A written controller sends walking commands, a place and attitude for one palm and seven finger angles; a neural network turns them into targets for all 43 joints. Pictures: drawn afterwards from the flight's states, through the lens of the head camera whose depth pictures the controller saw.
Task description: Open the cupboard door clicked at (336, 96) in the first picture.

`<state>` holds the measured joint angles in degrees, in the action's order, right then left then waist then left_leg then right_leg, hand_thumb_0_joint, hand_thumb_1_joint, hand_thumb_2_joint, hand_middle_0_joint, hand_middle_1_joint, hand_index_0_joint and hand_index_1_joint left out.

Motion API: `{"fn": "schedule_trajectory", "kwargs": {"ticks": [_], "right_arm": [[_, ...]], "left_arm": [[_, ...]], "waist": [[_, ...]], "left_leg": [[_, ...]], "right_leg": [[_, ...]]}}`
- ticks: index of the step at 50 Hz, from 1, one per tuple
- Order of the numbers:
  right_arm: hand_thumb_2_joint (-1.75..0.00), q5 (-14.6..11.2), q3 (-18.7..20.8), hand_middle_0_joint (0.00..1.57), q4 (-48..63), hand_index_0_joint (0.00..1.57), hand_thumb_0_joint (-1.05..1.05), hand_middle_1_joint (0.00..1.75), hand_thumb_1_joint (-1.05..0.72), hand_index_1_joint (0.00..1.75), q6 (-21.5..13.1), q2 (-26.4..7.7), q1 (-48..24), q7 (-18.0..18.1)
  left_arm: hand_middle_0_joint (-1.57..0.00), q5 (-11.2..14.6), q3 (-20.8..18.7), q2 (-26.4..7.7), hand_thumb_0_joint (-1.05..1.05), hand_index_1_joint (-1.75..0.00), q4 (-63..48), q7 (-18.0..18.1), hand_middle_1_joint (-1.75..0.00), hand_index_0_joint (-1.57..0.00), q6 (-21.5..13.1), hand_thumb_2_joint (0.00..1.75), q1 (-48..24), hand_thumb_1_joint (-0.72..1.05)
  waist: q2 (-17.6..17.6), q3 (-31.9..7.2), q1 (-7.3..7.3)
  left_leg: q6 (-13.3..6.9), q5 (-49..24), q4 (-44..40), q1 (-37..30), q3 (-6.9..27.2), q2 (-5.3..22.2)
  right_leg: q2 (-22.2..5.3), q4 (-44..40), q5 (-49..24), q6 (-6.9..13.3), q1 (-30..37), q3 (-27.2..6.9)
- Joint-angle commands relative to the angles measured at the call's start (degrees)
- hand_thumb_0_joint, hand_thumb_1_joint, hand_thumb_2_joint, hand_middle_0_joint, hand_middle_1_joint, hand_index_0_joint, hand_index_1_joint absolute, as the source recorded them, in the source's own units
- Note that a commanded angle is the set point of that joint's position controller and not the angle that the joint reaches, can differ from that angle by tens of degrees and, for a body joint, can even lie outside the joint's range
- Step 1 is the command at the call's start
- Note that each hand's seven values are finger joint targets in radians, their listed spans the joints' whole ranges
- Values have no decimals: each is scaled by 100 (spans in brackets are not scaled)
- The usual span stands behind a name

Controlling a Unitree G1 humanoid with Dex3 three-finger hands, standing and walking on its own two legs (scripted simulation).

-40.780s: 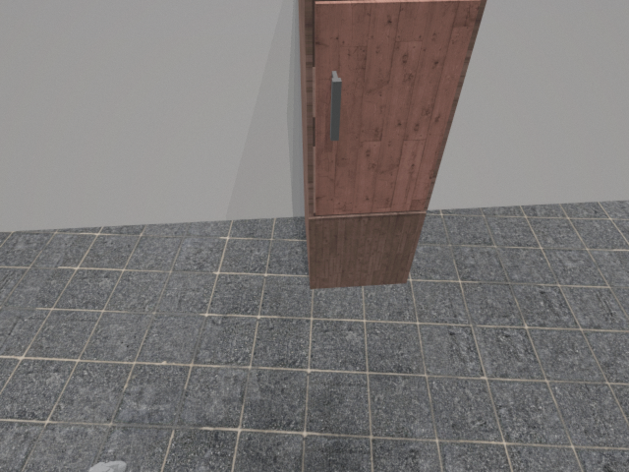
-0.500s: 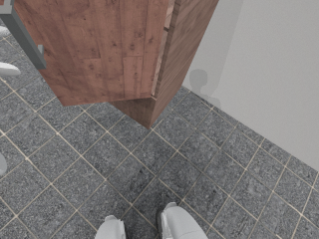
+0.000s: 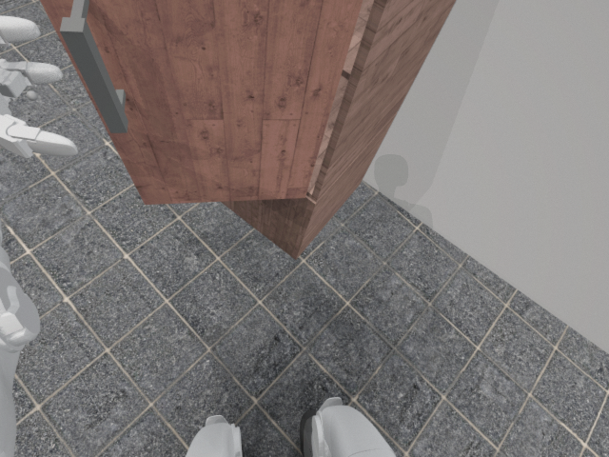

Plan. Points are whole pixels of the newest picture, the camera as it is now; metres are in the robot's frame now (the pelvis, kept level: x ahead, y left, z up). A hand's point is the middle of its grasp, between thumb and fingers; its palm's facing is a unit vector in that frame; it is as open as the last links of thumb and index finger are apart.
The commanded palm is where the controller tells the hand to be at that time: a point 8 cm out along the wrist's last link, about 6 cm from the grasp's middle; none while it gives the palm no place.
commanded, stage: move the hooked fingers beside the handle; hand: left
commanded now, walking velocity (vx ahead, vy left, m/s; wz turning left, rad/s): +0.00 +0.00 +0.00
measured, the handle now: (101, 70) +0.57 +0.20 +0.09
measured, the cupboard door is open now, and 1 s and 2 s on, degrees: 45 43 44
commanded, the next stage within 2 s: slide the fingers in behind the handle in 0.06 s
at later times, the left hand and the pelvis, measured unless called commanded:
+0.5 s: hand (56, 91) +0.53 +0.24 +0.10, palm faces +0.02 -1.00 -0.01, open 14.0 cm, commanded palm +0.51 +0.27 +0.09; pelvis -0.01 +0.00 +0.00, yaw +0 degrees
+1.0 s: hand (91, 91) +0.53 +0.21 +0.09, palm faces +0.02 -1.00 -0.02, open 14.0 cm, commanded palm +0.51 +0.24 +0.09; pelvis +0.00 -0.01 +0.00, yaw +0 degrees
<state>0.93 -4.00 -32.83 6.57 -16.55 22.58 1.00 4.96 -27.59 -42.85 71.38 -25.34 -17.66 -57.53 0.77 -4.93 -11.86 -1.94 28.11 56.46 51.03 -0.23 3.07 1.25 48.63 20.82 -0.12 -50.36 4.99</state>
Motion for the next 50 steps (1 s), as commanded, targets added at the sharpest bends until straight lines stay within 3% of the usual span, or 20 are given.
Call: {"fn": "schedule_trajectory", "kwargs": {"ticks": [1, 3, 5, 8, 11, 12, 16, 17, 20, 22, 24, 27, 29, 31, 35, 37, 39, 45, 47, 50], "right_arm": [[-90, -8, 417, 20, 140, 20, 0, 30, -90, 30, -26, -1145, 1322, 93], [-90, -11, 427, 20, 150, 20, 0, 30, -90, 30, -24, -1128, 1337, 77], [-90, -19, 405, 20, 152, 20, 0, 30, -90, 30, -21, -1129, 1314, 65], [-90, -17, 400, 20, 135, 20, 0, 30, -90, 30, -37, -1160, 1345, 99], [-90, -15, 398, 20, 102, 20, 0, 30, -90, 30, -72, -1126, 1362, 97], [-90, -1, 409, 20, 47, 20, 0, 30, -90, 30, -73, -1155, 1398, 102], [-90, 6, 393, 20, 4, 20, 0, 30, -90, 30, -118, -1157, 1463, 106], [-90, 9, 390, 20, -3, 20, 0, 30, -90, 30, -119, -1166, 1466, 106], [-90, 38, 393, 20, -17, 20, 0, 30, -90, 30, -142, -1148, 1511, 86], [-90, 52, 405, 20, -22, 20, 0, 30, -90, 30, -150, -1142, 1531, 65], [-90, 57, 406, 20, -61, 20, 0, 30, -90, 30, -155, -1142, 1540, 55], [-90, 63, 435, 20, -75, 20, 0, 30, -90, 30, -145, -1123, 1558, 33], [-90, 58, 447, 20, -126, 20, 0, 30, -90, 30, -132, -1122, 1577, 22], [-90, 60, 449, 20, -100, 20, 0, 30, -90, 30, -148, -1109, 1573, 23], [-90, 63, 454, 20, -168, 20, 0, 30, -90, 30, -167, -1089, 1567, 12], [-90, 81, 483, 20, -174, 20, 0, 30, -90, 30, -180, -1080, 1578, 0], [-90, 69, 479, 20, -164, 20, 0, 30, -90, 30, -176, -1047, 1545, -27], [-90, 56, 462, 20, -35, 20, 0, 30, -90, 30, -165, -1032, 1467, -43], [-90, 71, 480, 20, -12, 20, 0, 30, -90, 30, -191, -983, 1460, -74], [-90, 54, 504, 20, 4, 20, 0, 30, -90, 30, -181, -969, 1438, -105]], "left_arm": [[-30, 59, -304, -1827, 0, -120, -1308, 87, -120, -30, -378, 30, -2470, -50], [-30, 41, -302, -1809, 0, -120, -1302, 102, -120, -30, -371, 30, -2353, -50], [-30, 50, -207, -1695, 0, -120, -1159, 88, -120, -30, -344, 30, -2377, -50], [-30, 19, -344, -1959, 0, -120, -1127, 87, -120, -30, -370, 30, -2473, -50], [-30, 83, 25, -1382, 0, -120, -1108, 63, -120, -30, -378, 30, -2539, -50], [-30, 84, -62, -1527, 0, -120, -1143, 69, -120, -30, -391, 30, -2619, -50], [-30, 98, -29, -1402, 0, -120, -883, 160, -120, -30, -319, 30, -2678, -50], [-30, 35, -107, -1578, 0, -120, -939, 201, -120, -30, -321, 30, -2712, -50], [-30, -76, 19, -1500, 0, -120, -1086, 356, -120, -30, -352, 30, -2949, -50], [-30, -85, -87, -1551, 0, -120, -1084, 425, -120, -30, -410, 30, -2866, -50], [-30, -116, 40, -1430, 0, -120, -1058, 445, -120, -30, -388, 30, -2985, -50], [-30, -99, 183, -1173, 0, -120, -1248, 451, -120, -30, -411, 30, -2915, -50], [-30, -57, 237, -1021, 0, -120, -1063, 432, -120, -30, -341, 30, -2796, -50], [-30, -16, 270, -928, 0, -120, -1237, 440, -120, -30, -360, 30, -2888, -50], [-30, -7, 408, -733, 0, -120, -1152, 488, -120, -30, -316, 30, -2951, -50], [-30, 9, 315, -793, 0, -120, -1433, 514, -120, -30, -408, 30, -2938, -50], [-30, 62, 389, -588, 0, -120, -1304, 521, -120, -30, -377, 30, -2732, -50], [-30, -47, 125, -908, 0, -120, -1260, 792, -120, -30, -382, 30, -2643, -50], [-30, -96, 251, -728, 0, -120, -1579, 884, -120, -30, -510, 30, -2816, -50], [-30, -50, 283, -522, 0, -120, -1461, 882, -120, -30, -512, 30, -2452, -50]], "waist": [[1408, -2841, 12], [1376, -2984, 28], [1220, -2693, -23], [1135, -2698, -24], [1280, -2509, -129], [1317, -2602, -93], [1050, -2411, -179], [1160, -2507, -106], [1205, -2571, -178], [1335, -2847, -115], [1234, -2637, -204], [1509, -2910, -172], [1204, -2713, -222], [1404, -2753, -211], [1187, -2608, -287], [1474, -2988, -187], [1265, -2790, -211], [1040, -2612, -102], [1284, -2911, -84], [1059, -2919, -58]], "left_leg": [[132, -3600, -503, -2311, 445, -47], [154, -3707, -488, -2378, 432, -30], [138, -3429, -543, -2204, 435, -32], [93, -3104, -575, -1997, 419, -52], [115, -3039, -624, -2219, 472, -36], [158, -3097, -627, -2300, 524, -15], [69, -2679, -639, -1969, 483, -56], [96, -2670, -649, -1949, 492, -55], [93, -2661, -637, -2019, 517, -51], [118, -2849, -573, -2137, 503, -61], [95, -2751, -575, -2063, 503, -48], [142, -3111, -554, -2403, 533, -35], [107, -3002, -568, -2298, 522, -26], [100, -3094, -572, -2374, 508, -48], [78, -2944, -587, -2262, 510, -56], [133, -3379, -530, -2593, 523, -44], [119, -3394, -522, -2482, 481, -43], [68, -3080, -561, -1988, 405, -96], [96, -3333, -524, -2242, 419, -99], [95, -3451, -526, -2264, 384, -92]], "right_leg": [[229, -187, -2074, 168, 1095, -225], [234, -194, -2141, 143, 1138, -225], [249, -232, -1980, 143, 1089, -200], [236, -239, -1891, 142, 1203, -233], [240, -277, -1619, 163, 823, -167], [237, -269, -1560, 157, 786, -158], [230, -317, -1439, 151, 807, -189], [220, -279, -1409, 152, 838, -189], [215, -279, -1362, 144, 769, -189], [219, -219, -1478, 158, 807, -196], [221, -264, -1450, 141, 765, -195], [226, -242, -1571, 158, 681, -179], [244, -301, -1569, 149, 710, -162], [241, -287, -1638, 172, 705, -172], [238, -330, -1634, 148, 738, -175], [231, -267, -1826, 166, 768, -183], [241, -294, -1926, 155, 812, -169], [217, -226, -1991, 144, 1109, -223], [208, -179, -2133, 145, 1132, -240], [223, -197, -2278, 139, 1260, -235]]}}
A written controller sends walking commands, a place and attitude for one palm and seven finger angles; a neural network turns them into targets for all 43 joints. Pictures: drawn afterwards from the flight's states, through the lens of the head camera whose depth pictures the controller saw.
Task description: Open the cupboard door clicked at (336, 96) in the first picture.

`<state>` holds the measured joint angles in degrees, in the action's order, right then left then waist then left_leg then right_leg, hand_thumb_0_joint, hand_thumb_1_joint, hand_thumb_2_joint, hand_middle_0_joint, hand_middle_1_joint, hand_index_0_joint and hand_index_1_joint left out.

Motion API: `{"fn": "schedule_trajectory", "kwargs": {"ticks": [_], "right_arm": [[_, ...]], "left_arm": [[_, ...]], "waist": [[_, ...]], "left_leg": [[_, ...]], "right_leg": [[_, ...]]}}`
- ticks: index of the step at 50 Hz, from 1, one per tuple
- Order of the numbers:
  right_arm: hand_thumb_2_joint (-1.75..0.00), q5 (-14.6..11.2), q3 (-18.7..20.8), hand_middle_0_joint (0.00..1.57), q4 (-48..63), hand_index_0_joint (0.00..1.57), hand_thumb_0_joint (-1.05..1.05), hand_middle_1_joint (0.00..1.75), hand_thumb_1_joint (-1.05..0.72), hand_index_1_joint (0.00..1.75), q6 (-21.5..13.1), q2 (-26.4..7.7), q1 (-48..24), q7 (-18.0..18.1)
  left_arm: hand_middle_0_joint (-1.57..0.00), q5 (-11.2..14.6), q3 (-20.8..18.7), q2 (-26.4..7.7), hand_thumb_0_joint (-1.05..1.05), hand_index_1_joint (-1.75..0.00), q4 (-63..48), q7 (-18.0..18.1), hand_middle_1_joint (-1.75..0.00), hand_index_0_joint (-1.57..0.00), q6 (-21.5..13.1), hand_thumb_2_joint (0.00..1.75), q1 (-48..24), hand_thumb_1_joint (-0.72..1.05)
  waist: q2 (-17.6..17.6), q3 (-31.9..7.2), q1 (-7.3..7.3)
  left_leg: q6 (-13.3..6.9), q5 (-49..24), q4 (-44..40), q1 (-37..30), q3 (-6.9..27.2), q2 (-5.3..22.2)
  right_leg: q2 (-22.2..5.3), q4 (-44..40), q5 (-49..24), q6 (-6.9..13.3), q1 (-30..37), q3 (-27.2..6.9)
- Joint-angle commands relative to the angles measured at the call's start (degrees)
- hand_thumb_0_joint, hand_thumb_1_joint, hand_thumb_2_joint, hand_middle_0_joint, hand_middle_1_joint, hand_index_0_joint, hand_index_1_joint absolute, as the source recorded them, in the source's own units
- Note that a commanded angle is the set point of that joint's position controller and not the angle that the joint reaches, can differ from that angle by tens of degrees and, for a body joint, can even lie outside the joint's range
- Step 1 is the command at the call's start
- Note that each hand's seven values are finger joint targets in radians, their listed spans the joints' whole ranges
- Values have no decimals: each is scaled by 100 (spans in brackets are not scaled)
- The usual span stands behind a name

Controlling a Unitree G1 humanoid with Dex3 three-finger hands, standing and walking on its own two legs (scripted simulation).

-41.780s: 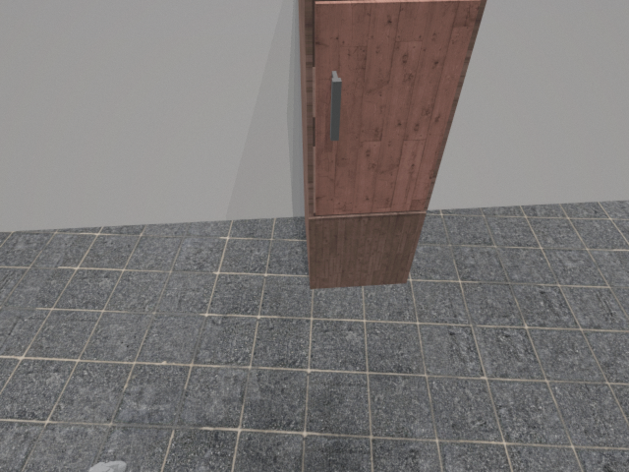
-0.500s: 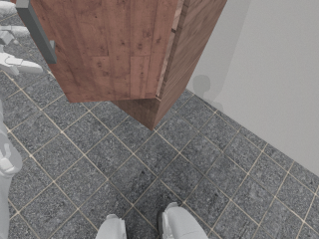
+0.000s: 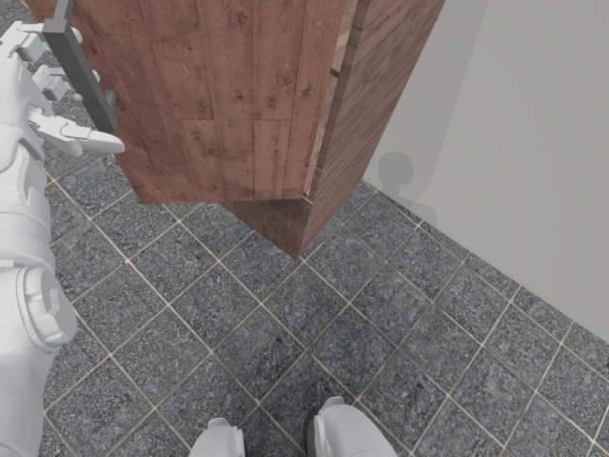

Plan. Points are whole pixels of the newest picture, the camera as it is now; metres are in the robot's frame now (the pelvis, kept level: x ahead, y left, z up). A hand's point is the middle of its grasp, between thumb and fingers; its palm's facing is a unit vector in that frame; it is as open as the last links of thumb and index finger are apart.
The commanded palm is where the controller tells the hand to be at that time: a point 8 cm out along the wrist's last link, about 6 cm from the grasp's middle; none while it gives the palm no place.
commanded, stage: slide the fingers in behind the handle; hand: left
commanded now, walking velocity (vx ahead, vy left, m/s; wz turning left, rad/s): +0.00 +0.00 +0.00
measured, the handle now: (88, 71) +0.58 +0.21 +0.09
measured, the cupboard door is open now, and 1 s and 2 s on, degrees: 43 44 51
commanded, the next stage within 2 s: close the thumb around the handle in 0.76 s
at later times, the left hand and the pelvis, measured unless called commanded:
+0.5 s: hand (107, 101) +0.53 +0.18 +0.10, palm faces +0.03 -1.00 -0.03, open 14.0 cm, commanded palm +0.50 +0.22 +0.09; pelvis +0.00 -0.01 +0.00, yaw +0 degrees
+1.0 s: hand (105, 104) +0.52 +0.18 +0.10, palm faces +0.02 -1.00 -0.02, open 13.6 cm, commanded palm +0.50 +0.22 +0.09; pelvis -0.01 -0.01 +0.00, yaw +0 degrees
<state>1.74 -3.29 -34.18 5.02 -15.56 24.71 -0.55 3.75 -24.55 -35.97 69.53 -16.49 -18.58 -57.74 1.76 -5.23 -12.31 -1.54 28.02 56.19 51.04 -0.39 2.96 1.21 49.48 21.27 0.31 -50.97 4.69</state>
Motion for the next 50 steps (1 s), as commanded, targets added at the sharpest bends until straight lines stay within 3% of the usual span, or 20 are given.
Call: {"fn": "schedule_trajectory", "kwargs": {"ticks": [1, 3, 8, 12, 14, 16, 18, 23, 26, 28, 29, 30, 35, 37, 38, 42, 43, 46, 48, 50], "right_arm": [[-90, -30, 436, 20, 133, 20, 0, 30, -90, 30, -28, -1068, 1237, 59], [-90, -38, 451, 20, 123, 20, 0, 30, -90, 30, -12, -1099, 1226, 82], [-90, -36, 438, 20, 143, 20, 0, 30, -90, 30, -44, -1040, 1193, 59], [-90, -29, 460, 20, 105, 20, 0, 30, -90, 30, -70, -1019, 1184, 37], [-90, -28, 467, 20, 117, 20, 0, 30, -90, 30, -72, -1032, 1199, 38], [-90, -20, 464, 20, 118, 20, 0, 30, -90, 30, -90, -1010, 1200, 24], [-90, -19, 480, 20, 125, 20, 0, 30, -90, 30, -80, -1028, 1212, 27], [-90, -37, 491, 20, 118, 20, 0, 30, -90, 30, -94, -1017, 1167, 15], [-90, -36, 494, 20, 74, 20, 0, 30, -90, 30, -114, -1016, 1159, 36], [-90, -26, 510, 20, 32, 20, 0, 30, -90, 30, -131, -1031, 1171, 34], [-90, -22, 514, 20, 40, 20, 0, 30, -90, 30, -148, -1013, 1142, 19], [-90, -15, 521, 20, 25, 20, 0, 30, -90, 30, -150, -1029, 1154, 21], [-90, -50, 482, 20, 7, 20, 0, 30, -90, 30, -155, -1018, 1084, 41], [-90, -43, 484, 20, 25, 20, 0, 30, -90, 30, -170, -1029, 1089, 60], [-90, -38, 472, 20, 5, 20, 0, 30, -90, 30, -180, -1010, 1072, 58], [-90, -37, 463, 20, 11, 20, 0, 30, -90, 30, -205, -1034, 1080, 76], [-90, -39, 462, 20, -9, 20, 0, 30, -90, 30, -203, -1056, 1087, 87], [-90, -28, 463, 20, 35, 20, 0, 30, -90, 30, -226, -1065, 1098, 84], [-90, -36, 448, 20, -17, 20, 0, 30, -90, 30, -222, -1060, 1084, 101], [-90, -45, 443, 20, 28, 20, 0, 30, -90, 30, -233, -1076, 1086, 105]], "left_arm": [[-30, 138, 42, -1070, 0, -120, -1268, -24, -120, -30, -421, 30, -2485, -50], [-30, 166, -192, -1340, 0, -120, -1279, -14, -120, -30, -399, 30, -2517, -50], [-30, 87, -118, -1210, 0, -120, -1301, 148, -120, -30, -463, 30, -2482, -50], [-30, 79, 103, -872, 0, -120, -1333, 260, -120, -30, -516, 30, -2654, -50], [-30, 58, -37, -998, 0, -120, -1264, 312, -120, -30, -507, 30, -2455, -50], [-30, 72, 80, -791, 0, -120, -1279, 350, -120, -30, -514, 30, -2540, -50], [-30, 40, -157, -1061, 0, -120, -1262, 410, -120, -30, -532, 30, -2417, -50], [-30, 17, -10, -928, 0, -120, -1386, 385, -120, -30, -633, 30, -2337, -50], [-30, 80, 209, -639, 0, -120, -1425, 378, -120, -30, -664, 30, -2609, -50], [-30, 81, 109, -745, 0, -120, -1489, 396, -120, -30, -700, 30, -2570, -50], [-30, 109, 237, -564, 0, -120, -1556, 387, -120, -30, -713, 30, -2561, -50], [-30, 103, 58, -757, 0, -120, -1547, 407, -120, -30, -733, 30, -2459, -50], [-30, 63, 219, -670, 0, -120, -1237, 390, -120, -30, -695, 30, -2579, -50], [-30, 33, 44, -887, 0, -120, -1293, 403, -120, -30, -744, 30, -2526, -50], [-30, 46, 168, -749, 0, -120, -1292, 389, -120, -30, -736, 30, -2614, -50], [-30, 92, 211, -645, 0, -120, -1088, 351, -120, -30, -686, 30, -2573, -50], [-30, 68, 123, -818, 0, -120, -1103, 362, -120, -30, -688, 30, -2668, -50], [-31, 75, 27, -921, 0, -122, -1182, 364, -122, -31, -711, 37, -2660, -33], [-32, 48, 77, -918, 0, -123, -986, 360, -123, -32, -650, 42, -2768, -22], [-33, 43, 47, -960, 0, -124, -934, 339, -124, -33, -607, 47, -2668, -11]], "waist": [[890, -2819, -76], [800, -2898, -18], [820, -2865, 30], [868, -2778, -56], [718, -2848, 25], [755, -2779, -17], [601, -2942, 76], [730, -2908, 96], [711, -2732, -31], [865, -2932, 50], [902, -2968, 20], [752, -2974, 86], [592, -2494, -33], [893, -2815, 85], [848, -2718, 1], [646, -2607, -19], [625, -2587, -36], [687, -2768, 17], [579, -2565, -82], [549, -2591, -40]], "left_leg": [[31, -3468, -497, -2257, 400, -79], [27, -3314, -514, -2103, 369, -91], [19, -3153, -538, -1997, 342, -129], [33, -3121, -551, -2107, 356, -122], [32, -3120, -567, -2010, 345, -133], [11, -3096, -560, -2013, 325, -151], [10, -3051, -566, -1890, 299, -163], [25, -3069, -600, -2042, 297, -161], [13, -2933, -635, -2110, 332, -153], [58, -3130, -624, -2327, 363, -137], [54, -3138, -619, -2379, 339, -148], [50, -3148, -617, -2290, 340, -144], [-9, -2561, -678, -1819, 276, -199], [27, -2776, -654, -2072, 315, -202], [25, -2809, -635, -2069, 311, -184], [11, -2625, -645, -1921, 328, -188], [11, -2599, -638, -1895, 346, -176], [-3, -2604, -597, -1900, 328, -201], [-10, -2435, -594, -1725, 322, -187], [-19, -2301, -617, -1637, 310, -205]], "right_leg": [[233, -290, -2369, 105, 1301, -202], [216, -286, -2399, 83, 1468, -232], [203, -273, -2354, 86, 1522, -255], [199, -293, -2260, 78, 1354, -245], [192, -271, -2321, 85, 1510, -244], [194, -283, -2337, 91, 1480, -251], [187, -277, -2433, 77, 1711, -287], [189, -295, -2382, 94, 1650, -287], [187, -334, -2193, 92, 1451, -248], [185, -323, -2220, 94, 1413, -246], [189, -347, -2248, 83, 1419, -252], [192, -335, -2308, 92, 1537, -255], [172, -405, -2093, 73, 1563, -314], [162, -332, -2117, 107, 1536, -300], [160, -343, -2143, 91, 1469, -293], [161, -351, -2012, 83, 1420, -288], [153, -340, -1965, 84, 1382, -281], [156, -323, -2005, 95, 1485, -313], [146, -342, -1914, 61, 1400, -320], [148, -351, -1820, 68, 1447, -325]]}}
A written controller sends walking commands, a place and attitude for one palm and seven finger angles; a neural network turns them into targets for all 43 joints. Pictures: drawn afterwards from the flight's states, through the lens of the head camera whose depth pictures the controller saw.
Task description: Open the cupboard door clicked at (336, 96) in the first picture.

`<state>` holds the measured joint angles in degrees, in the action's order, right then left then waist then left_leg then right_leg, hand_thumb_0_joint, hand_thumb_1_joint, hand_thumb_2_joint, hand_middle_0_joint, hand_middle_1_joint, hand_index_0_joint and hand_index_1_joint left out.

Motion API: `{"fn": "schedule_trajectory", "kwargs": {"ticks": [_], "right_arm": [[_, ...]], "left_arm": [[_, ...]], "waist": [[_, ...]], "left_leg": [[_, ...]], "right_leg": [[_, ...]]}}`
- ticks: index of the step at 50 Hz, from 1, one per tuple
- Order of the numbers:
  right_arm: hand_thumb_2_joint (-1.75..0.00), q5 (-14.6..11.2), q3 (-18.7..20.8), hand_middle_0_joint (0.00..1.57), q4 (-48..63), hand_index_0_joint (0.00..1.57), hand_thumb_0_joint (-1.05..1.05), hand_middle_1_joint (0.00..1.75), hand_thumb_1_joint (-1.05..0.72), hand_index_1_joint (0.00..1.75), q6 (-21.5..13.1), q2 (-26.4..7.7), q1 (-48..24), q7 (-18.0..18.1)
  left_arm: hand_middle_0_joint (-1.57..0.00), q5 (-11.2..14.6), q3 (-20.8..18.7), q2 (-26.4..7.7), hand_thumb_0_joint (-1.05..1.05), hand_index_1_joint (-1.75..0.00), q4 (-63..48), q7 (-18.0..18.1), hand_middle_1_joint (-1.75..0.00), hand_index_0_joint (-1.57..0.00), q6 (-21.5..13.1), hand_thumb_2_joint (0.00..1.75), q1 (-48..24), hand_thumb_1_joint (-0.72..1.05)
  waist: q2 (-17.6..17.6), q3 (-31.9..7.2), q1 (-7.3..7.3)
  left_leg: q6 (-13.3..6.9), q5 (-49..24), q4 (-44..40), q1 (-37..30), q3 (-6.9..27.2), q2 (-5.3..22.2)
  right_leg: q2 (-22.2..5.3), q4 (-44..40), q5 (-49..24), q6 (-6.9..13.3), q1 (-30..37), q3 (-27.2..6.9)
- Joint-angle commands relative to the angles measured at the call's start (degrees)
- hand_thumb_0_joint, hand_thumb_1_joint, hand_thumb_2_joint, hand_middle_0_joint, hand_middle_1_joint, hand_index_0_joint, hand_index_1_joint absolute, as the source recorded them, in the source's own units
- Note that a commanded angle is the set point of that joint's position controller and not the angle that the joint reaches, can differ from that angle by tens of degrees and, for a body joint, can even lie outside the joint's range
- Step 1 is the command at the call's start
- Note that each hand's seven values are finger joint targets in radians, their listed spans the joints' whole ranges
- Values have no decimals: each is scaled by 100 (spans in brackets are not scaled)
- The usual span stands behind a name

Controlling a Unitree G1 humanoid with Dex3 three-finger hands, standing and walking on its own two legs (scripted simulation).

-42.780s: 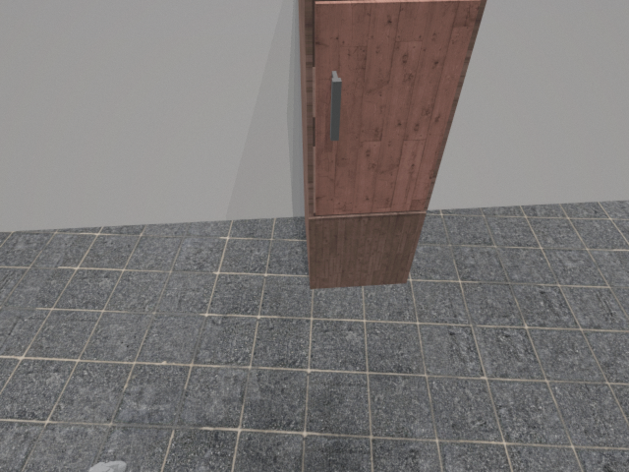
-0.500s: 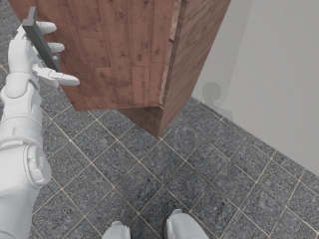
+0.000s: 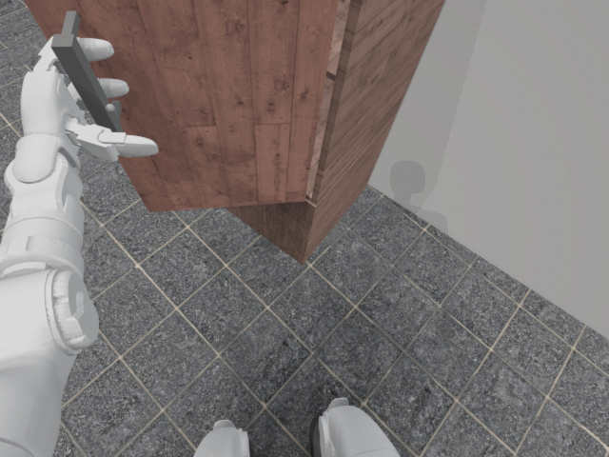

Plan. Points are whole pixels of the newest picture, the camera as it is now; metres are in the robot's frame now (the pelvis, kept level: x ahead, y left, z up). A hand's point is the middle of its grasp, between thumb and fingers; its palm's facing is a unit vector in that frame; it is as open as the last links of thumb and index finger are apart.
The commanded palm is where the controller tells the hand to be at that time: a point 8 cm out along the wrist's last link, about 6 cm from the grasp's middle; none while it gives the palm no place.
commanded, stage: close the thumb around the handle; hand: left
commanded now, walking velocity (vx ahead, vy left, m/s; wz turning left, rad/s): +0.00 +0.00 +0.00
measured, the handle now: (94, 82) +0.58 +0.21 +0.09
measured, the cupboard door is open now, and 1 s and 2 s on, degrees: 44 51 93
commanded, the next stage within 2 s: pull the door open along its arc in 0.56 s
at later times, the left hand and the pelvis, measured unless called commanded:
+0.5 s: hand (112, 104) +0.54 +0.18 +0.09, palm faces +0.01 -1.00 -0.02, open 5.5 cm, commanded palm +0.52 +0.22 +0.09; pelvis +0.00 +0.00 +0.00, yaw -1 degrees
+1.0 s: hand (118, 126) +0.51 +0.17 +0.09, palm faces -0.01 -1.00 +0.00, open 5.3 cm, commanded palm +0.45 +0.22 +0.09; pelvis +0.02 +0.00 +0.01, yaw -2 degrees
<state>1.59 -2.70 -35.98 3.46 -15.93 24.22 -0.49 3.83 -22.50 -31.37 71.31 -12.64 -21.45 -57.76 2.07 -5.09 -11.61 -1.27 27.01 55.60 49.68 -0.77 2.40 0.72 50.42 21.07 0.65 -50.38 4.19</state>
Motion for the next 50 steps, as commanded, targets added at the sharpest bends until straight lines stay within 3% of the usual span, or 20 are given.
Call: {"fn": "schedule_trajectory", "kwargs": {"ticks": [1, 4, 5, 7, 9, 12, 14, 17, 18, 20, 22, 25, 27, 28, 30, 32, 34, 41, 46, 50], "right_arm": [[-90, -15, 364, 20, 220, 20, 0, 30, -90, 30, -88, -1048, 1140, 109], [-90, -6, 374, 20, 206, 20, 0, 30, -90, 30, -90, -1021, 1153, 97], [-90, 3, 378, 20, 192, 20, 0, 30, -90, 30, -91, -1028, 1173, 90], [-90, 3, 380, 20, 208, 20, 0, 30, -90, 30, -91, -1062, 1184, 97], [-90, -5, 356, 20, 219, 20, 0, 30, -90, 30, -77, -1056, 1188, 109], [-90, 9, 379, 20, 238, 20, 0, 30, -90, 30, -74, -1038, 1216, 84], [-90, 6, 380, 20, 213, 20, 0, 30, -90, 30, -53, -1048, 1235, 87], [-90, 13, 393, 20, 208, 20, 0, 30, -90, 30, -54, -1044, 1249, 70], [-90, 12, 389, 20, 194, 20, 0, 30, -90, 30, -43, -1061, 1251, 78], [-90, 5, 381, 20, 201, 20, 0, 30, -90, 30, -47, -1045, 1231, 75], [-90, 27, 401, 20, 196, 20, 0, 30, -90, 30, -42, -1067, 1285, 82], [-90, 22, 396, 20, 188, 20, 0, 30, -90, 30, -43, -1038, 1260, 68], [-90, 20, 395, 20, 184, 20, 0, 30, -90, 30, -30, -1067, 1273, 83], [-90, 15, 389, 20, 200, 20, 0, 30, -90, 30, -24, -1053, 1281, 85], [-90, 11, 386, 20, 215, 20, 0, 30, -90, 30, -21, -1048, 1257, 72], [-90, 32, 397, 20, 202, 20, 0, 30, -90, 30, -19, -1040, 1280, 73], [-90, 37, 410, 20, 185, 20, 0, 30, -90, 30, -15, -1053, 1288, 63], [-90, -27, 445, 20, 450, 20, 0, 30, -90, 30, 50, -1004, 1149, 11], [-90, -119, 511, 20, 682, 20, 0, 30, -90, 30, 79, -950, 924, -44], [-90, -199, 555, 20, 859, 20, 0, 30, -90, 30, 40, -837, 627, -105]], "left_arm": [[-33, 34, -184, -1497, 0, -125, -1183, -43, -125, -33, -347, 49, -2805, -5], [-34, -4, -37, -1331, 0, -127, -1256, -45, -127, -34, -350, 56, -2860, 12], [-35, 35, -57, -1286, 0, -127, -1177, -36, -127, -35, -317, 59, -2825, 17], [-36, 67, -279, -1548, 0, -128, -1182, -27, -128, -36, -328, 64, -2744, 28], [-36, -15, -252, -1631, 0, -130, -1071, -23, -130, -36, -270, 68, -2790, 40], [-38, -10, -208, -1517, 0, -131, -1321, -14, -131, -38, -328, 76, -2731, 56], [-38, 24, -194, -1490, 0, -133, -1273, -17, -133, -38, -307, 80, -2779, 68], [-40, 39, -208, -1431, 0, -134, -1283, -4, -134, -40, -305, 88, -2703, 84], [-40, 39, -277, -1521, 0, -135, -1176, 13, -135, -40, -280, 90, -2647, 90], [-40, -3, -126, -1391, 0, -135, -1150, 19, -135, -40, -250, 90, -2750, 90], [-40, -13, -329, -1636, 0, -135, -1373, 50, -135, -40, -328, 90, -2776, 90], [-40, -8, -104, -1364, 0, -135, -1298, 20, -135, -40, -306, 90, -2778, 90], [-40, 15, -304, -1603, 0, -135, -1271, 13, -135, -40, -313, 90, -2719, 90], [-40, 8, -272, -1538, 0, -135, -1147, 9, -135, -40, -270, 90, -2661, 90], [-40, -26, -134, -1411, 0, -135, -1151, 24, -135, -40, -239, 90, -2687, 90], [-40, -52, -152, -1438, 0, -135, -1300, 69, -135, -40, -287, 90, -2825, 90], [-40, -34, -223, -1480, 0, -135, -1302, 80, -135, -40, -283, 90, -2742, 90], [-40, 143, -214, -1223, 0, -135, -1788, -53, -135, -40, -305, 90, -1636, 90], [-40, 392, -240, -905, 0, -135, -2388, -27, -135, -40, -202, 90, -348, 90], [-40, 555, 63, -308, 0, -135, -3198, 50, -135, -40, -122, 90, 774, 90]], "waist": [[667, -2635, -116], [830, -2775, -126], [687, -2731, -168], [682, -2885, -95], [536, -2656, -117], [885, -2944, -61], [608, -2815, -127], [835, -2869, -83], [586, -2766, -103], [686, -2574, -151], [759, -2937, -84], [774, -2763, -158], [770, -2804, -105], [647, -2768, -116], [733, -2597, -148], [868, -2791, -143], [757, -2875, -133], [761, -3047, 212], [443, -3013, 488], [230, -2751, 690]], "left_leg": [[-45, -2276, -544, -1566, 365, -149], [-1, -2489, -511, -1802, 413, -122], [-11, -2480, -503, -1786, 415, -111], [-18, -2452, -500, -1698, 390, -124], [-38, -2289, -523, -1458, 383, -128], [7, -2624, -509, -1863, 410, -105], [-9, -2587, -512, -1750, 421, -92], [16, -2719, -513, -1919, 427, -90], [-1, -2580, -518, -1765, 427, -83], [-21, -2402, -545, -1639, 386, -110], [-2, -2701, -514, -1870, 434, -93], [12, -2677, -523, -1867, 428, -83], [8, -2733, -490, -1837, 421, -84], [-2, -2683, -491, -1746, 417, -91], [1, -2580, -524, -1738, 419, -95], [27, -2789, -494, -1946, 470, -73], [29, -2907, -457, -1978, 465, -67], [44, -3346, -566, -2112, 373, -78], [-6, -3438, -741, -1964, 211, -107], [-22, -3405, -960, -1851, 73, -128]], "right_leg": [[193, -414, -1817, 58, 1333, -267], [196, -371, -1846, 53, 1179, -229], [212, -397, -1833, 41, 1163, -221], [209, -395, -1883, 36, 1327, -251], [202, -389, -1819, 31, 1364, -260], [216, -363, -1920, 59, 1257, -219], [225, -387, -1929, 36, 1287, -213], [233, -387, -1941, 56, 1190, -192], [233, -398, -1877, 38, 1230, -189], [225, -441, -1790, 36, 1193, -219], [228, -376, -1961, 50, 1279, -209], [227, -397, -1925, 36, 1166, -191], [224, -377, -1994, 47, 1208, -208], [231, -363, -1980, 42, 1231, -202], [228, -394, -1850, 40, 1103, -188], [223, -347, -1892, 46, 1041, -166], [229, -351, -1990, 42, 1096, -171], [252, -340, -2376, 77, 1553, -162], [246, -441, -2789, 78, 2182, -202], [194, -547, -3001, 69, 2608, -225]]}}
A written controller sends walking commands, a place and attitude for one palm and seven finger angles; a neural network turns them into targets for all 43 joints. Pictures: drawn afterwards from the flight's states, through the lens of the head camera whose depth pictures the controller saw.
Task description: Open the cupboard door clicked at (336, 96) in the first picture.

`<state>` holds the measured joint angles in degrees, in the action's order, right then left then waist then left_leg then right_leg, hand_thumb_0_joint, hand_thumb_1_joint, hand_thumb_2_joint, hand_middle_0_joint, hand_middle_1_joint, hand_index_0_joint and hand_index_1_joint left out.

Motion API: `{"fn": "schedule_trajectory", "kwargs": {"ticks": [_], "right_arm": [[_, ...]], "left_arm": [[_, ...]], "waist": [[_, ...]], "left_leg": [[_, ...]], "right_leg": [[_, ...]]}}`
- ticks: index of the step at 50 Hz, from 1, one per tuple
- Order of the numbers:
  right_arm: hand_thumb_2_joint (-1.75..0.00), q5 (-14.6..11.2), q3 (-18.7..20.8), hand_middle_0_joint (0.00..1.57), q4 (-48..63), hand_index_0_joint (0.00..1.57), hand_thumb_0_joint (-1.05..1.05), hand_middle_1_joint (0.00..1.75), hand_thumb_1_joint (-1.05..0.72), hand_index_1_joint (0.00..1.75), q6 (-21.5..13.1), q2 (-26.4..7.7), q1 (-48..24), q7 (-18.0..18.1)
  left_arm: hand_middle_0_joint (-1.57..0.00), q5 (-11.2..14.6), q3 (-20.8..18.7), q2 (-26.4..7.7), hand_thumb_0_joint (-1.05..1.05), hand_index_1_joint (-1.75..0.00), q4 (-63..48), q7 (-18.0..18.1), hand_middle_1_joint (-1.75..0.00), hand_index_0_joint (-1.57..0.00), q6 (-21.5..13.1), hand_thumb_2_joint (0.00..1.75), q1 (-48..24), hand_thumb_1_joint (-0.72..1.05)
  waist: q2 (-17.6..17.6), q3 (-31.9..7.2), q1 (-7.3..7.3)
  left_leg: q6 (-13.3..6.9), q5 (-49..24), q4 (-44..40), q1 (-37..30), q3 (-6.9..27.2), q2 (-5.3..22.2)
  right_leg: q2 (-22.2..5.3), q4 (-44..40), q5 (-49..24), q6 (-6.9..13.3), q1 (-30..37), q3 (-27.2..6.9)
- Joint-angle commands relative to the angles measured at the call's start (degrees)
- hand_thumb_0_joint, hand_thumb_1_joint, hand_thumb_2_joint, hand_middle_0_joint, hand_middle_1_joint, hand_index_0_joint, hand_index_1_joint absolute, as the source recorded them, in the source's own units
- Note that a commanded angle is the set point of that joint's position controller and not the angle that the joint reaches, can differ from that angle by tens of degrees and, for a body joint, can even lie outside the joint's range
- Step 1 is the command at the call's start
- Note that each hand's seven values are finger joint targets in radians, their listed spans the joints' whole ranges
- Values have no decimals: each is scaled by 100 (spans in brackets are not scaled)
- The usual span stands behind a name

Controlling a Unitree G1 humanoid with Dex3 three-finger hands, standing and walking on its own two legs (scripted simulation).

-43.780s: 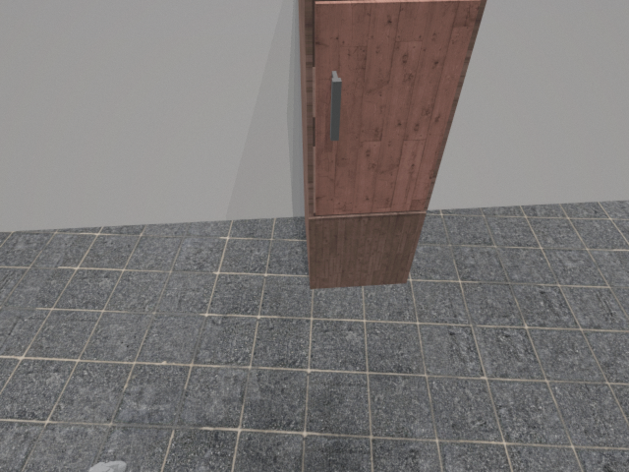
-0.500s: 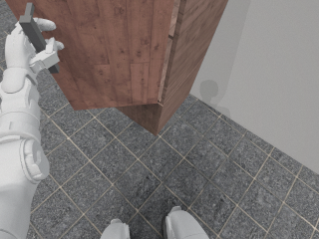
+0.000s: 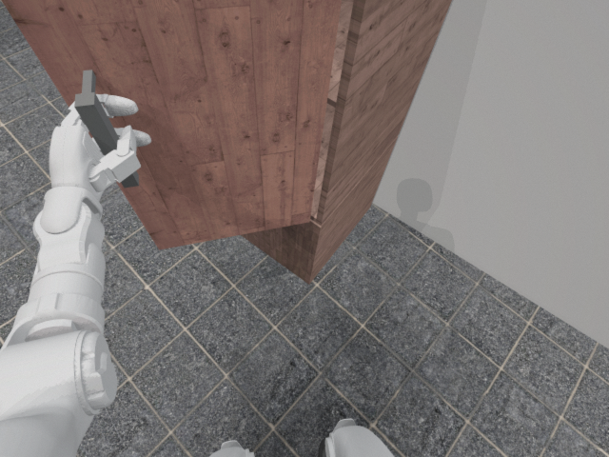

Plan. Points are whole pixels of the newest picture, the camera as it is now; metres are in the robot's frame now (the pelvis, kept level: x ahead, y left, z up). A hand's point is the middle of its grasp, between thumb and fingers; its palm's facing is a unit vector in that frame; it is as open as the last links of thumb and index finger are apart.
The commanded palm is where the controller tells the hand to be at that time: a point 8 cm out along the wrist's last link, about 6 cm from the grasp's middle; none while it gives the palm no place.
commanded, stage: pull the door open along its arc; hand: left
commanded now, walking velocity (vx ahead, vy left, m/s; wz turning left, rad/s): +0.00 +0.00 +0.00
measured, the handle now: (111, 133) +0.53 +0.21 +0.08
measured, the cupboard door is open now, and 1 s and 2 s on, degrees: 51 93 96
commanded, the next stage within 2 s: open thumb and fingers to let go in 0.74 s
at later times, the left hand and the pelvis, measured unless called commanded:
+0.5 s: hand (195, 238) +0.36 +0.10 +0.09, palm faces +0.44 -0.90 +0.01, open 5.7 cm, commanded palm +0.29 +0.14 +0.08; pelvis +0.00 -0.02 +0.01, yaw +3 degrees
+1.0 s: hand (255, 273) +0.31 +0.03 +0.09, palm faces +0.43 -0.90 -0.04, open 6.2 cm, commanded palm +0.26 +0.08 +0.08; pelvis -0.01 -0.05 +0.01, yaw +5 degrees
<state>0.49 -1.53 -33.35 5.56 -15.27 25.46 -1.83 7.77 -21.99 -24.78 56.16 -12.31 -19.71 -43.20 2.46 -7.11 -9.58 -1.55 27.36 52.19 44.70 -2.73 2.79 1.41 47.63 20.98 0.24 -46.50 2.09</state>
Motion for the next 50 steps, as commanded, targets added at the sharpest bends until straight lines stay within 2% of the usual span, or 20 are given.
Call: {"fn": "schedule_trajectory", "kwargs": {"ticks": [1, 5, 6, 7, 8, 9, 10, 11, 12, 15, 17, 21, 30, 31, 36, 39, 42, 43, 47, 50], "right_arm": [[-90, -100, 442, 20, 651, 20, 0, 30, -90, 30, -199, -888, 446, 21], [-90, -154, 465, 20, 799, 20, 0, 30, -90, 30, -300, -781, 118, -28], [-90, -136, 472, 20, 868, 20, 0, 30, -90, 30, -377, -614, -129, -39], [-90, -111, 448, 20, 842, 20, 0, 30, -90, 30, -442, -566, -231, -77], [-90, -94, 465, 20, 792, 20, 0, 30, -90, 30, -483, -559, -244, -101], [-90, -51, 471, 20, 798, 20, 0, 30, -90, 30, -498, -559, -328, -114], [-90, -5, 474, 20, 790, 20, 0, 30, -90, 30, -513, -526, -424, -119], [-90, 41, 466, 20, 774, 20, 0, 30, -90, 30, -513, -499, -470, -105], [-90, 85, 461, 20, 777, 20, 0, 30, -90, 30, -515, -434, -584, -107], [-90, 206, 432, 20, 720, 20, 0, 30, -90, 30, -482, -345, -858, -57], [-90, 274, 439, 20, 720, 20, 0, 30, -90, 30, -483, -299, -985, -9], [-90, 323, 442, 20, 705, 20, 0, 30, -90, 30, -476, -235, -1201, 106], [-90, 331, 367, 20, 826, 20, 0, 30, -90, 30, -552, -81, -1584, 144], [-90, 326, 369, 20, 835, 20, 0, 30, -90, 30, -553, -85, -1616, 145], [-90, 344, 364, 20, 893, 20, 0, 30, -90, 30, -600, -11, -1764, 108], [-90, 336, 334, 20, 913, 20, 0, 30, -90, 30, -641, 45, -1855, 70], [-90, 328, 304, 20, 732, 20, 0, 30, -90, 30, -612, -3, -1962, 167], [-90, 347, 294, 20, 676, 20, 0, 30, -90, 30, -603, 31, -1990, 195], [-90, 365, 321, 20, 675, 20, 0, 30, -90, 30, -638, 56, -1983, 207], [-90, 353, 326, 20, 665, 20, 0, 30, -90, 30, -631, 33, -1974, 220]], "left_arm": [[-40, 187, 17, -937, 0, -135, -1958, 57, -135, -40, -300, 90, -438, 90], [-40, 287, 297, -411, 0, -135, -2935, 211, -135, -40, -223, 90, 781, 90], [-40, 647, -492, -318, 0, -135, -3425, 1024, -135, -40, -190, 90, 831, 90], [-40, 529, 14, 284, 0, -135, -3493, 1432, -135, -40, -116, 90, 1208, 90], [-40, 453, -6, 421, 0, -135, -3630, 1795, -135, -40, -88, 90, 1443, 90], [-40, 309, 77, 540, 0, -135, -3826, 2127, -135, -40, -68, 90, 1596, 90], [-40, 154, 165, 657, 0, -135, -4074, 2450, -135, -40, -62, 90, 1534, 90], [-40, -38, 238, 712, 0, -135, -4243, 2777, -135, -40, -71, 90, 1494, 90], [-40, -210, 456, 1004, 0, -135, -4342, 3076, -135, -40, -40, 90, 1599, 90], [-40, -779, 921, 1507, 0, -135, -4441, 3921, -135, -40, 92, 90, 1476, 90], [-40, -1053, 1294, 1839, 0, -135, -4516, 4290, -135, -40, 185, 90, 1514, 90], [-40, -1180, 1969, 2358, 0, -135, -4887, 4347, -135, -40, 230, 90, 1521, 90], [-40, -1170, 2888, 3164, 0, -135, -5508, 4325, -135, -40, 366, 90, 2603, 90], [-40, -1198, 2961, 3190, 0, -135, -5518, 4363, -135, -40, 409, 90, 2733, 90], [-40, -1420, 3492, 3617, 0, -135, -5922, 4587, -135, -40, 578, 90, 3185, 90], [-40, -1450, 3780, 3904, 0, -135, -6071, 4667, -135, -40, 697, 90, 3417, 90], [-40, -1465, 3383, 3426, 0, -135, -5866, 4826, -135, -40, 744, 90, 2370, 90], [-40, -1483, 3357, 3460, 0, -134, -5718, 4865, -134, -40, 750, 87, 2238, 83], [-38, -1466, 3458, 3636, 0, -131, -5551, 4833, -131, -38, 715, 75, 2317, 55], [-36, -1365, 3325, 3538, 0, -129, -5451, 4723, -129, -36, 694, 66, 2409, 34]], "waist": [[278, -2548, 553], [65, -2268, 724], [101, -2169, 1131], [136, -1984, 980], [-238, -1897, 987], [-341, -1909, 1005], [-163, -1911, 992], [-248, -1915, 1004], [-143, -1885, 1016], [-238, -1708, 981], [-507, -1691, 915], [-520, -1745, 815], [-619, -1436, 930], [-776, -1362, 899], [-863, -1306, 895], [-708, -1256, 904], [-744, -1059, 775], [-687, -1017, 787], [-804, -1363, 839], [-933, -1348, 867]], "left_leg": [[-5, -3626, -646, -1397, 253, -166], [10, -3640, -826, -1441, 174, -157], [95, -3560, -865, -1272, 154, -210], [143, -3369, -919, -1322, 119, -221], [165, -3245, -944, -1226, 134, -209], [167, -3141, -962, -1220, 122, -223], [170, -3045, -966, -1279, 85, -246], [175, -2988, -967, -1284, 130, -243], [172, -2903, -974, -1342, 105, -256], [172, -2524, -1020, -1342, 137, -271], [153, -2377, -1016, -1360, 165, -274], [140, -2317, -994, -1583, 140, -284], [129, -2193, -1091, -1731, 155, -326], [124, -2150, -1087, -1720, 178, -315], [121, -2033, -1046, -1734, 212, -341], [135, -1941, -1025, -1758, 232, -366], [117, -1624, -941, -1609, 269, -396], [115, -1542, -933, -1599, 281, -405], [112, -1584, -905, -1628, 271, -423], [118, -1557, -919, -1556, 269, -431]], "right_leg": [[101, -257, -3115, 136, 2311, -29], [56, -320, -3208, 125, 2552, -19], [100, -422, -3095, 128, 2624, 81], [96, -421, -2965, 106, 2565, 101], [79, -406, -2898, 108, 2588, 153], [65, -389, -2901, 112, 2670, 143], [35, -394, -2891, 118, 2680, 108], [27, -377, -2805, 141, 2734, 100], [0, -389, -2742, 139, 2701, 81], [-72, -438, -2332, 144, 2602, 68], [-91, -507, -2237, 132, 2622, 48], [-133, -613, -2321, 132, 2706, -17], [-223, -766, -2366, 125, 2919, -32], [-232, -822, -2350, 113, 2913, -52], [-297, -883, -2372, 85, 2932, -107], [-314, -893, -2260, 90, 2893, -90], [-367, -1003, -1747, 62, 2601, -202], [-375, -1023, -1574, 62, 2536, -243], [-396, -966, -1760, 34, 2656, -259], [-430, -1010, -1885, -2, 2765, -313]]}}
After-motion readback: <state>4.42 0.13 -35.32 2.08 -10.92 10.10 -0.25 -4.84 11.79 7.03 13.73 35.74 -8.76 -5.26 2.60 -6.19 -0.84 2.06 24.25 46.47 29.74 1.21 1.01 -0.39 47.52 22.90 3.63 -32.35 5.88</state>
